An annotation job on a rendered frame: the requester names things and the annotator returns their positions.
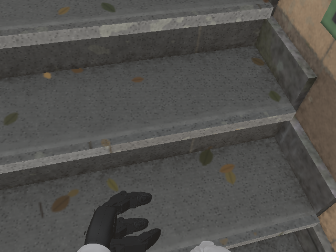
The right robot shin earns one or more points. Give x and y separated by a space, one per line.
206 243

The robot left hand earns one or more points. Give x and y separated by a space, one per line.
108 230

